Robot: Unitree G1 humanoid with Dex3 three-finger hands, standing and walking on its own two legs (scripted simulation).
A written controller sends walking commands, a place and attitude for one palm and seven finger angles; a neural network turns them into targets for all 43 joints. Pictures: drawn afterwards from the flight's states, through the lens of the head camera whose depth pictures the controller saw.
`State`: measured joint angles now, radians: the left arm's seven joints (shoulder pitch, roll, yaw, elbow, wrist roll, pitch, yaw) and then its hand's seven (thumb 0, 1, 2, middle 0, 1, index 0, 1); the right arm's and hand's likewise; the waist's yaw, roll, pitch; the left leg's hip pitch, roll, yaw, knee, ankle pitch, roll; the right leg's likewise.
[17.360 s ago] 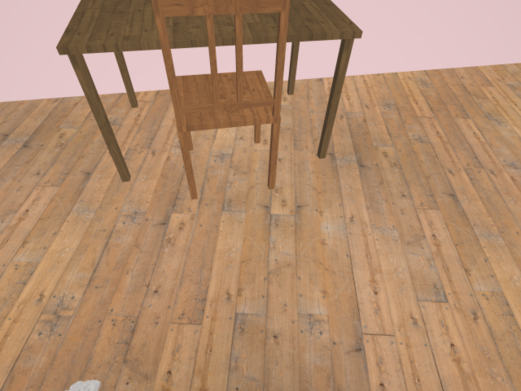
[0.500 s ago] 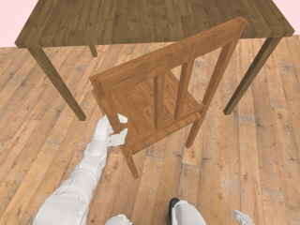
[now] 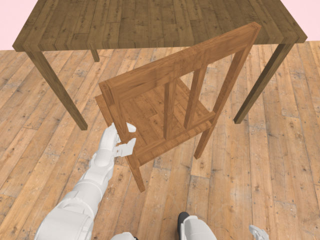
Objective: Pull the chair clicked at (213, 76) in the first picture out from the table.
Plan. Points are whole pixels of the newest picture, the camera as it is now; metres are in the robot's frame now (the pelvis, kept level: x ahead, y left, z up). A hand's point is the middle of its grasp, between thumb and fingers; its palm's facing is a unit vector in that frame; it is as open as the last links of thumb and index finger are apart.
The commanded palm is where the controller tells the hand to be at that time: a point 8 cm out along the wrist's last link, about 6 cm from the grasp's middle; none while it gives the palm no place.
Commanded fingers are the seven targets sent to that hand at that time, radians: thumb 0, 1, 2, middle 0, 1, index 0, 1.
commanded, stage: step backward, pulling the chair out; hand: left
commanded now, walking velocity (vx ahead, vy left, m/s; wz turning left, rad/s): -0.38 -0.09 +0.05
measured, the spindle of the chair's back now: (168, 113) +0.47 -0.03 -0.05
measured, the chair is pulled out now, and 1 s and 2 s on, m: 0.18 0.20 0.20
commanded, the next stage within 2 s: stop walking, hand still on the chair in 0.70 s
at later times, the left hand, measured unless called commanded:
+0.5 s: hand (128, 147) +0.36 +0.09 -0.06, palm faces -0.11 -0.97 -0.22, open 6.0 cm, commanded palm +0.36 +0.14 -0.04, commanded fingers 0.00 0.90 0.90 -0.50 -1.45 -0.50 -1.45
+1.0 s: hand (130, 153) +0.34 +0.08 -0.05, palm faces -0.08 -0.97 -0.21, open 6.1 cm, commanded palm +0.33 +0.13 -0.03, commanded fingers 0.00 0.90 0.90 -0.50 -1.45 -0.50 -1.45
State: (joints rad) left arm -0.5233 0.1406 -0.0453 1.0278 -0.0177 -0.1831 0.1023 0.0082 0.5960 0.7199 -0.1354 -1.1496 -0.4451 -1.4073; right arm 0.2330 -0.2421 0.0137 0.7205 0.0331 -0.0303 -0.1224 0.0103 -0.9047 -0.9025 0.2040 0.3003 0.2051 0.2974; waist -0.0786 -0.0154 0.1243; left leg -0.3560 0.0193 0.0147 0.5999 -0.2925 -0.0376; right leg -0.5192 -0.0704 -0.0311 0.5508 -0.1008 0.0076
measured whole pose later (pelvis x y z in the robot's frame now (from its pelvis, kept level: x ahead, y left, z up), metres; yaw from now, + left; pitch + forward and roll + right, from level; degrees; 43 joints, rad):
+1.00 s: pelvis -0.01 -0.02 +0.00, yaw -1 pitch +1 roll +1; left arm -0.40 0.16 -0.02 0.86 -0.04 -0.11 0.11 0.03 0.60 0.75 -0.13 -1.13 -0.42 -1.39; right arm 0.21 -0.21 0.03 0.68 0.04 0.01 -0.11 0.01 -0.90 -0.90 0.20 0.30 0.21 0.30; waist -0.08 0.01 0.15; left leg -0.32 0.06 -0.02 0.59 -0.29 -0.05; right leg -0.43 -0.03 -0.06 0.55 -0.14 -0.03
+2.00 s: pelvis +0.06 +0.00 +0.01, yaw -1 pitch +2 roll +0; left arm -0.12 0.11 -0.12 0.67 0.00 -0.05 0.08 0.05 0.60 0.75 -0.10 -1.15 -0.43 -1.39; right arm 0.23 -0.22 0.02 0.66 0.04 0.05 -0.06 0.01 -0.90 -0.90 0.20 0.30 0.21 0.30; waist -0.07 0.01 0.00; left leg -0.19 0.04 0.00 0.48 -0.32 -0.04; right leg -0.34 -0.05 -0.05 0.52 -0.22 0.01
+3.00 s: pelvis +0.07 +0.00 -0.02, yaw +1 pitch +10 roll +1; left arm 0.16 0.15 -0.11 0.19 0.00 0.15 0.00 -0.01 -0.54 0.21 0.00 -0.01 -0.01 -0.01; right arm 0.27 -0.26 0.01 0.52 0.02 -0.11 -0.05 0.01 -0.90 -0.90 0.20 0.30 0.20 0.30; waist -0.05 0.05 -0.09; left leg -0.49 0.03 -0.02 0.79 -0.48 -0.04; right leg -0.62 -0.07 -0.06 0.82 -0.37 0.02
